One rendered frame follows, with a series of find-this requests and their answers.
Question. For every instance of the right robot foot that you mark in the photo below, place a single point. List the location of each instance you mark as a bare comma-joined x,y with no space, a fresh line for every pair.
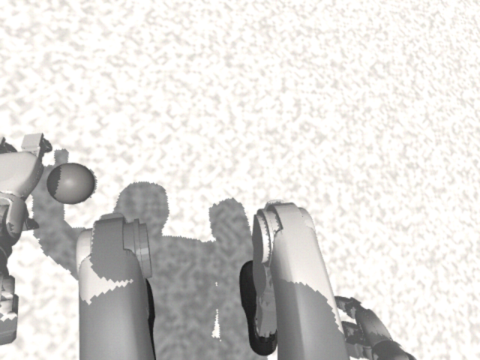
262,346

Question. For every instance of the right robot arm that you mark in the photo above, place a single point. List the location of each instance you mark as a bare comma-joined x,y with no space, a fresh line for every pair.
390,350

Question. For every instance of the ball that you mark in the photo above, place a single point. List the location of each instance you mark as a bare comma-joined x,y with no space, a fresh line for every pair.
70,183

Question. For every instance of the left robot hand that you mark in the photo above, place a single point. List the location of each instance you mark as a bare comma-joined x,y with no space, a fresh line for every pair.
21,171

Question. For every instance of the left robot arm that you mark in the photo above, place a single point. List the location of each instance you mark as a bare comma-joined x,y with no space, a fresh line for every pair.
12,216

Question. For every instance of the right robot hand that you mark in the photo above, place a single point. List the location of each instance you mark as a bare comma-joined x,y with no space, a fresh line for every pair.
361,338

